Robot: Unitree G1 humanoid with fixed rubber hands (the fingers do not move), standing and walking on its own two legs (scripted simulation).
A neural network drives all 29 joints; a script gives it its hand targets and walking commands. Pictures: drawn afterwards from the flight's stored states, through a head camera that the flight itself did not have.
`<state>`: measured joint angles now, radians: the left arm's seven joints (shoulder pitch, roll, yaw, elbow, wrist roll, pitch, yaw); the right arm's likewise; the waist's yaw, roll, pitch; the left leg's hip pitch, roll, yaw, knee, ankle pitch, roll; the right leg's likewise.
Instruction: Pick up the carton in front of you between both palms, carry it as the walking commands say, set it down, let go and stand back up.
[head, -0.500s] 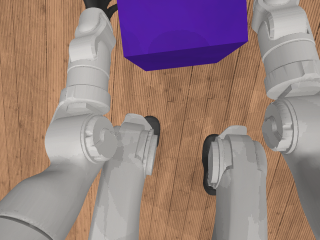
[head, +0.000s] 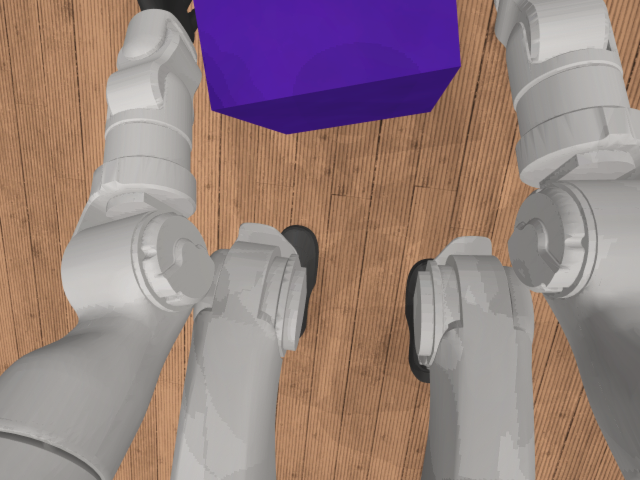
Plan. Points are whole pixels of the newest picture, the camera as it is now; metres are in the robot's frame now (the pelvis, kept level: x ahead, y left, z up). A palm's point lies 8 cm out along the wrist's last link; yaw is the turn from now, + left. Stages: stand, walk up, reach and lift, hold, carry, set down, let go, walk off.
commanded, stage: set down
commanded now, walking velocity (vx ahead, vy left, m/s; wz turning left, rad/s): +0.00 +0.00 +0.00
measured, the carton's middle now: (334, 17) +0.54 +0.04 -0.24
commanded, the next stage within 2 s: let go in 1.56 s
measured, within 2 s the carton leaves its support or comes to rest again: rests again in 0.26 s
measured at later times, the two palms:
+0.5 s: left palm (171, 45) +0.50 +0.20 -0.18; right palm out of the picture +0.56 -0.19 -0.19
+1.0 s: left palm out of the picture +0.51 +0.20 -0.03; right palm out of the picture +0.58 -0.18 -0.02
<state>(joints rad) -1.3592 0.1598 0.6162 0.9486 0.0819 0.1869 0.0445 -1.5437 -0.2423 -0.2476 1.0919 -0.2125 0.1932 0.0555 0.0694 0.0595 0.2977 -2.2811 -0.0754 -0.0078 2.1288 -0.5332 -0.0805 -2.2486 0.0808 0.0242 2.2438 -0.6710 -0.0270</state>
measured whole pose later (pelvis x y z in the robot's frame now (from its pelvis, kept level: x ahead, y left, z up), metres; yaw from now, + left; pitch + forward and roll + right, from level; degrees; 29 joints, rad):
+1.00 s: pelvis +0.00 +0.01 +0.09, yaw -1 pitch +45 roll +3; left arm -1.20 0.13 0.34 0.79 -0.10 0.17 0.19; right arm -1.47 -0.49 -0.07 1.13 0.06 0.18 0.03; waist 0.12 0.00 0.09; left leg -2.14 -0.05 -0.01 1.82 -0.47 -0.04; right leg -2.10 0.07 0.03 1.91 -0.60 -0.01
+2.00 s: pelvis +0.07 +0.02 +0.34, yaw -5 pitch +33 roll +0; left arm -0.40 0.16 0.20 0.54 0.05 0.10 -0.07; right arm -0.56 -0.19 -0.22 0.65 -0.09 0.11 -0.04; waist 0.08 0.02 -0.05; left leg -1.14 -0.02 -0.02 0.82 -0.26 0.00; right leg -1.10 0.06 0.08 0.84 -0.32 0.01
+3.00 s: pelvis +0.12 +0.01 +0.40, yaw -2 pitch -5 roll +0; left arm 0.21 0.23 0.03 0.37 0.02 0.23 -0.02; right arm 0.23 -0.21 -0.03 0.46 0.01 0.11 0.03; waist 0.00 -0.01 0.09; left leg -0.13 -0.04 -0.06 0.48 -0.26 0.00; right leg -0.06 0.03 0.05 0.48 -0.32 -0.01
